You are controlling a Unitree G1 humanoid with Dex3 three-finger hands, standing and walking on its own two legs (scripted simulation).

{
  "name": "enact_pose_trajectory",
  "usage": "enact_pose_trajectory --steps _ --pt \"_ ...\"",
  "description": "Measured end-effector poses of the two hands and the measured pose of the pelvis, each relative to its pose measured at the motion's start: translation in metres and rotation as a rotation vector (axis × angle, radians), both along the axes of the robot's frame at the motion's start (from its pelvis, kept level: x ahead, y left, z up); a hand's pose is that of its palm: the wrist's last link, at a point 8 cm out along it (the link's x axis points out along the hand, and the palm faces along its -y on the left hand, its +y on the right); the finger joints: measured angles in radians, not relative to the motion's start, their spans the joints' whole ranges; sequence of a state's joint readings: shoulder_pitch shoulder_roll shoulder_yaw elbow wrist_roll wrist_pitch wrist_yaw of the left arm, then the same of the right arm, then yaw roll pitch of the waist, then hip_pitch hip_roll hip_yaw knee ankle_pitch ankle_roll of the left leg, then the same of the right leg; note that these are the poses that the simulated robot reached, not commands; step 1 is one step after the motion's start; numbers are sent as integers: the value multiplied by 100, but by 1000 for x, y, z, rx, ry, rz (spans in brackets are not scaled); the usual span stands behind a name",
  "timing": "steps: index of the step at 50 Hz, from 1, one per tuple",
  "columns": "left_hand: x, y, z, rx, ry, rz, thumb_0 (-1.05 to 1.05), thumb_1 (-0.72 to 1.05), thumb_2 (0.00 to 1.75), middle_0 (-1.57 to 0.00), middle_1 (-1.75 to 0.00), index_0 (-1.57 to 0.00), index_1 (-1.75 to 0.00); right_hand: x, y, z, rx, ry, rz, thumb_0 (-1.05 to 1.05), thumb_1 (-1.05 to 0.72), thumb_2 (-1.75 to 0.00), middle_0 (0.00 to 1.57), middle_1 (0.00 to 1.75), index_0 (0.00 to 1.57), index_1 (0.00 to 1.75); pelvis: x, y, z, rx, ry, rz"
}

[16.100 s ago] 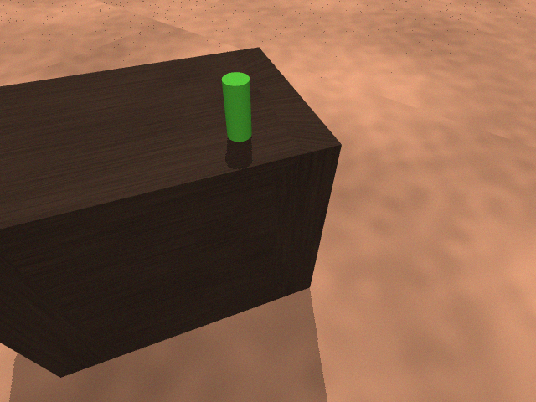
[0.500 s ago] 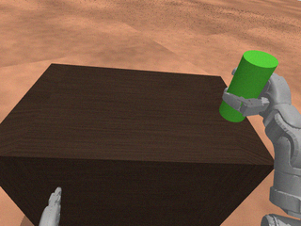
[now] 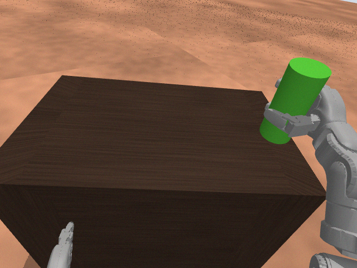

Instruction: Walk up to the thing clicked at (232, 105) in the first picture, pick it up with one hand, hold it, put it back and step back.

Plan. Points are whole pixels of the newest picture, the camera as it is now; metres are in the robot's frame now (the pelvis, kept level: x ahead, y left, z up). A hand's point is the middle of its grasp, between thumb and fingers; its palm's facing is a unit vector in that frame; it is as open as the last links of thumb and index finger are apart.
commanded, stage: hold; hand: right
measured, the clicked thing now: (289, 104) +0.33 -0.17 +0.28
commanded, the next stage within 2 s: crouch in 1.66 s
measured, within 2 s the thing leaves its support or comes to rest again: neither
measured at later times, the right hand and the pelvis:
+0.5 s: hand (289, 113) +0.33 -0.18 +0.26, palm faces +0.12 +0.99 -0.04, open 9.2 cm; pelvis +0.00 +0.00 +0.00, yaw +0 degrees
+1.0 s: hand (283, 107) +0.34 -0.17 +0.27, palm faces +0.10 +0.99 -0.03, open 9.2 cm; pelvis +0.00 +0.00 +0.00, yaw +0 degrees
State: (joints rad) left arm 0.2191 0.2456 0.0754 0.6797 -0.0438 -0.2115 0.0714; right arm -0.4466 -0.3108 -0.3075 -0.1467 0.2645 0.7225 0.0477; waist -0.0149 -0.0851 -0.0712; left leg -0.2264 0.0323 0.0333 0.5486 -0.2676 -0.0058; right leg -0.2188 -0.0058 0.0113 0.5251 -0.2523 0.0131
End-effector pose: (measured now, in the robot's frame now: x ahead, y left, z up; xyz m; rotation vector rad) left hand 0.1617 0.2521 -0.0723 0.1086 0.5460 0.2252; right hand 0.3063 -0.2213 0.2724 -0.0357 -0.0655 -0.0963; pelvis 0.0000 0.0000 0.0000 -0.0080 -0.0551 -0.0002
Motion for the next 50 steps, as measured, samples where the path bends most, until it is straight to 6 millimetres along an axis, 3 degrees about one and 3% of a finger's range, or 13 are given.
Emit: enact_pose_trajectory --steps 31,50 --pt "0 -3 2 1 -11 3 -1 -53 6 -5 -5 -5 -5 -6 -4 -4 -12 -3 -13 -2 35 -110 77 113 80 115 0 -2 0 2 -5 1" --pt "-2 1 1 4 1 6 -1 -53 6 -5 -5 -5 -5 6 4 -2 2 15 -1 -1 35 -110 77 113 80 115 0 -1 0 1 -1 3"
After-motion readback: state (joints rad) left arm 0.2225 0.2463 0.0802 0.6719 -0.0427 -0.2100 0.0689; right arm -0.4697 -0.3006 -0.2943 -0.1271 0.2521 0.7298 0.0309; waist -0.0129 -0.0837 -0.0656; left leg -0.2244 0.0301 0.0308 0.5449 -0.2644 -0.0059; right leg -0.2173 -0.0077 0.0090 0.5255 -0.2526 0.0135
